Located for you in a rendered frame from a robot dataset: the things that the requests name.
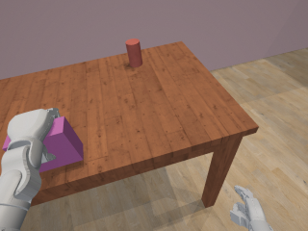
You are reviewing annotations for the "robot right hand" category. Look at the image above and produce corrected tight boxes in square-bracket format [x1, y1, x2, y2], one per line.
[230, 185, 267, 229]

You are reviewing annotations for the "sponge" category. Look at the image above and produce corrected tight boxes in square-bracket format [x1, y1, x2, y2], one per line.
[2, 116, 84, 173]

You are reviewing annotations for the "left robot forearm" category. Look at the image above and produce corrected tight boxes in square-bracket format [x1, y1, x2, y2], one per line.
[0, 137, 44, 231]

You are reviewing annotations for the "table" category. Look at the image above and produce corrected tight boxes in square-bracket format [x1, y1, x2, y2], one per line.
[0, 41, 259, 208]

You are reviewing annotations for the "right robot forearm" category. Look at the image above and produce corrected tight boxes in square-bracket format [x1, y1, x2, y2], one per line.
[248, 219, 273, 231]

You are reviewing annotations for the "robot left hand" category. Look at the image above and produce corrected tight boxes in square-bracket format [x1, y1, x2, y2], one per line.
[7, 108, 61, 164]

